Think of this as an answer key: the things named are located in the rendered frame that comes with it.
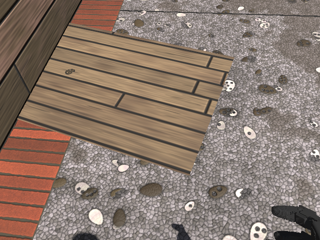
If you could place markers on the right robot hand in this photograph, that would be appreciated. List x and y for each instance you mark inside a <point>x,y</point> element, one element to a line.
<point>303,216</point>

